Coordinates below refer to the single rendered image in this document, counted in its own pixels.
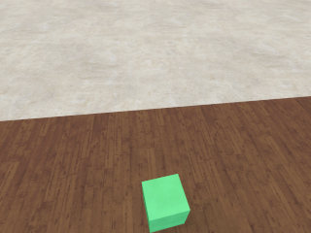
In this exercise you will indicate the carton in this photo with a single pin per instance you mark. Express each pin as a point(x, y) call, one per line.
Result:
point(165, 202)

